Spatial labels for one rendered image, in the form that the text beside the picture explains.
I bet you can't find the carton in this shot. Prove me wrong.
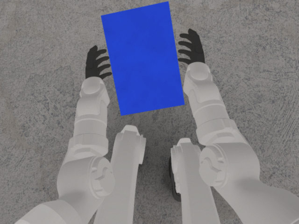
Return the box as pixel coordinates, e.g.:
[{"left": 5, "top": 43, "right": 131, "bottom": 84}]
[{"left": 101, "top": 1, "right": 185, "bottom": 116}]

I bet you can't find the robot left shin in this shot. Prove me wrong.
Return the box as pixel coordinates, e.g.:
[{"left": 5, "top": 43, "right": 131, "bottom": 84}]
[{"left": 113, "top": 125, "right": 140, "bottom": 149}]

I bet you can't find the robot right forearm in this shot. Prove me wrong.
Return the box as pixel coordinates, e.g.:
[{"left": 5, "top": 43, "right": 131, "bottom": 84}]
[{"left": 183, "top": 62, "right": 251, "bottom": 147}]

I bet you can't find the robot right upper arm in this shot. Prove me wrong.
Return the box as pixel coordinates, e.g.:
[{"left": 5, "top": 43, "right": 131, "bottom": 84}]
[{"left": 199, "top": 142, "right": 299, "bottom": 224}]

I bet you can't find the right robot foot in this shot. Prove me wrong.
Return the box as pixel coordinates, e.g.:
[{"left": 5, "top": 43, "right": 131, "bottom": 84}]
[{"left": 169, "top": 156, "right": 181, "bottom": 202}]

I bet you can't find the robot right hand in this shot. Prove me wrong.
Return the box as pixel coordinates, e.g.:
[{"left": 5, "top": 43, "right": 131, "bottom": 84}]
[{"left": 178, "top": 29, "right": 205, "bottom": 65}]

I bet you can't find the robot left hand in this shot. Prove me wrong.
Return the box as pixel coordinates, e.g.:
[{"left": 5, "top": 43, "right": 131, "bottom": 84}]
[{"left": 85, "top": 45, "right": 112, "bottom": 79}]

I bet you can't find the robot left forearm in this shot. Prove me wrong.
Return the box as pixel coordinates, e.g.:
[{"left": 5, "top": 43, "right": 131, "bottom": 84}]
[{"left": 61, "top": 77, "right": 110, "bottom": 167}]

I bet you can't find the robot left upper arm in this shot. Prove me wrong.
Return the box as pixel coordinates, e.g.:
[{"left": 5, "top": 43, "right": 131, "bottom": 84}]
[{"left": 15, "top": 155, "right": 115, "bottom": 224}]

